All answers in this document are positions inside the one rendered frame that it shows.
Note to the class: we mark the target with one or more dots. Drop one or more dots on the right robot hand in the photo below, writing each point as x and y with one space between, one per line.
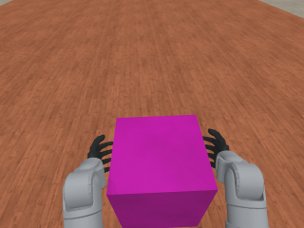
219 145

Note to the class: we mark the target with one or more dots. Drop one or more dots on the left robot hand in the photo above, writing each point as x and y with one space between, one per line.
95 151

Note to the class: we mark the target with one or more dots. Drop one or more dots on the robot right forearm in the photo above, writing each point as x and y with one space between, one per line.
244 191

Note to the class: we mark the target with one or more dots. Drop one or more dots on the carton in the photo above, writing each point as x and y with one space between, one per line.
160 175

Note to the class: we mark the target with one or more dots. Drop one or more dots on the robot left forearm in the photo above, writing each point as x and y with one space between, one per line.
82 195

